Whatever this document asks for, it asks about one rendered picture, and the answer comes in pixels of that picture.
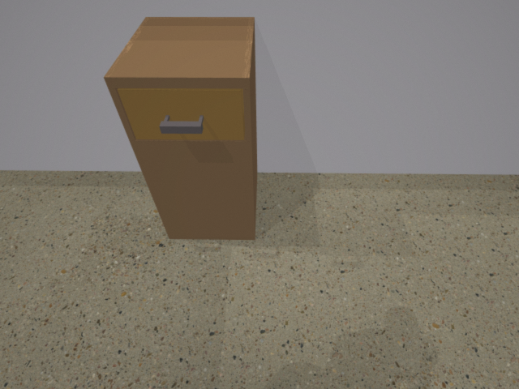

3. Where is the handle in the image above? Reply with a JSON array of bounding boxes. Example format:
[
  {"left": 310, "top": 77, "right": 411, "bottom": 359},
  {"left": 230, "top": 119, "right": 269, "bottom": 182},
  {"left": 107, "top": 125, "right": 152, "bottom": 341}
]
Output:
[{"left": 159, "top": 115, "right": 204, "bottom": 134}]

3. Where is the cabinet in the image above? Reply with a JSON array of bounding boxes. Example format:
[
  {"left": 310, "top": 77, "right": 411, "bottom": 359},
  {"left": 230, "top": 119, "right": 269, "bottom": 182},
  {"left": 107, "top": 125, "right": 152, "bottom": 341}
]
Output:
[{"left": 104, "top": 17, "right": 257, "bottom": 240}]

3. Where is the drawer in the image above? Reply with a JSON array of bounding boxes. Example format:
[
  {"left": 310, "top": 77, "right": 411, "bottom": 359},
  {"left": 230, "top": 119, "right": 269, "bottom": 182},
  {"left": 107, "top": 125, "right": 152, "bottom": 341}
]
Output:
[{"left": 118, "top": 88, "right": 245, "bottom": 140}]

